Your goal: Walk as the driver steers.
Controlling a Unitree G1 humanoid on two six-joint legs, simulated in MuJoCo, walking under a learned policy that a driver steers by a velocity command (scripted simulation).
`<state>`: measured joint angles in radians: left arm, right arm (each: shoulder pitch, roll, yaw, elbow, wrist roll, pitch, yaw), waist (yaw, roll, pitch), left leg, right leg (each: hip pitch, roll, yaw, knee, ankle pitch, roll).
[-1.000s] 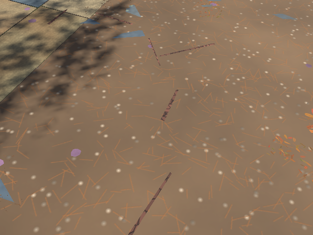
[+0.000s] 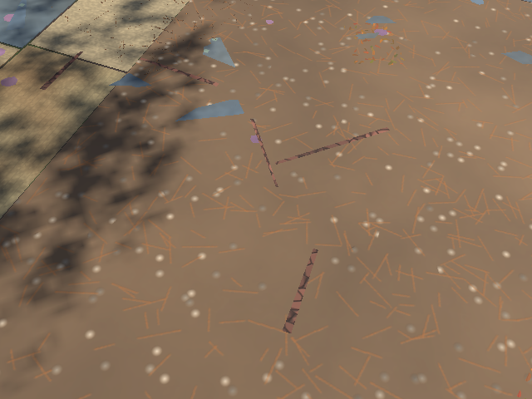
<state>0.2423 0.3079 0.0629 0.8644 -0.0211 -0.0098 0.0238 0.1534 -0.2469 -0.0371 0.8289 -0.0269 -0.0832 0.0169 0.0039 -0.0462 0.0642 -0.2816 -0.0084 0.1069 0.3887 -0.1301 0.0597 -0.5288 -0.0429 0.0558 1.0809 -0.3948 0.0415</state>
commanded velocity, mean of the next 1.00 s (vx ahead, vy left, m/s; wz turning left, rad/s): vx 0.09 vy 0.00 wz -0.54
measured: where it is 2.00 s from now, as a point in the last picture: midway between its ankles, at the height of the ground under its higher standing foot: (446, 383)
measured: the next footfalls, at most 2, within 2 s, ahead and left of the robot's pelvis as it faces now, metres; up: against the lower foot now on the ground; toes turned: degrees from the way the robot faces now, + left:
right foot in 0.30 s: +0.13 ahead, -0.15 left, +0.00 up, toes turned -13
left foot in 0.74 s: +0.19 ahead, +0.08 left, +0.00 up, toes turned -30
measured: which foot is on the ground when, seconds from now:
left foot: down 0.00-0.30, up 0.32-0.72, down 0.74-1.00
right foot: up 0.00-0.28, down 0.30-0.74, up 0.76-1.00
